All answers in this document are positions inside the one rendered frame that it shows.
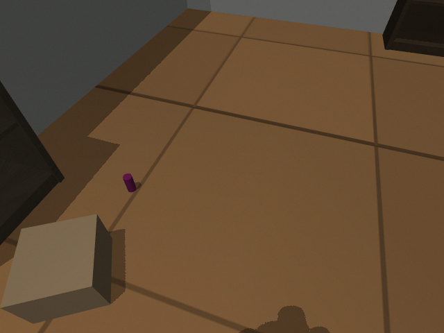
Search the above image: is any bookshelf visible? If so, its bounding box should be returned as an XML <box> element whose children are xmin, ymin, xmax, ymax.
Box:
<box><xmin>0</xmin><ymin>81</ymin><xmax>65</xmax><ymax>245</ymax></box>
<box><xmin>382</xmin><ymin>0</ymin><xmax>444</xmax><ymax>57</ymax></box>

